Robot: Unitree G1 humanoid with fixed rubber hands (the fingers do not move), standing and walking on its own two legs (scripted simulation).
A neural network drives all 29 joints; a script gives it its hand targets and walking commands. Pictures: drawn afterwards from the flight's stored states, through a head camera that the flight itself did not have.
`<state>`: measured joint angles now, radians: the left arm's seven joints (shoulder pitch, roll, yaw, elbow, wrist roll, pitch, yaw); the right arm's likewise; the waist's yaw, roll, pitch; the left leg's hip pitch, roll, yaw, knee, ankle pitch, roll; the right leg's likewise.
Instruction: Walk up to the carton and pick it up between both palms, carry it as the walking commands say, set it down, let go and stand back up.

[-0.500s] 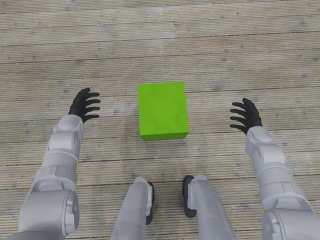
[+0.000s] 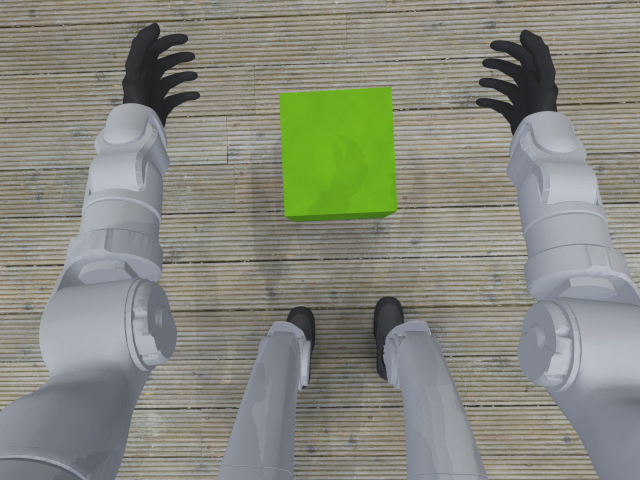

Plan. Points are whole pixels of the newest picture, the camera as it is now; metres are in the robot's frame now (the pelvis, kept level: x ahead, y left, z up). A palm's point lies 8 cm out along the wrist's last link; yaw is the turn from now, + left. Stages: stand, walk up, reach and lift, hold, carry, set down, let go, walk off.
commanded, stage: reach and lift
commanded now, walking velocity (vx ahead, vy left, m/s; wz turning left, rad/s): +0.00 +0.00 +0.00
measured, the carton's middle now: (337, 162) +0.54 +0.01 -0.56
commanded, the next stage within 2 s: none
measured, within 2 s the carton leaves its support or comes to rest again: neither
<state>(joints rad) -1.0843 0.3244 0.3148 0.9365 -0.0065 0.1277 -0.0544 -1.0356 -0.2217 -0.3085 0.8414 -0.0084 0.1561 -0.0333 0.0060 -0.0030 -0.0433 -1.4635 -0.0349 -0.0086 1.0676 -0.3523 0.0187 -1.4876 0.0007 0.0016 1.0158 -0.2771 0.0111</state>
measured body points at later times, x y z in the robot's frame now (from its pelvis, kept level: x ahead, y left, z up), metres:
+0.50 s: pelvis -0.02 -0.01 -0.08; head +0.31 +0.01 +0.23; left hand +0.52 +0.23 -0.20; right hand +0.52 -0.19 -0.20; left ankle +0.05 +0.10 -0.63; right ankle +0.08 -0.12 -0.63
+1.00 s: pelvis -0.04 -0.01 -0.22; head +0.31 +0.01 +0.05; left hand +0.52 +0.22 -0.36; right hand +0.52 -0.18 -0.36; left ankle +0.05 +0.10 -0.63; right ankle +0.07 -0.13 -0.63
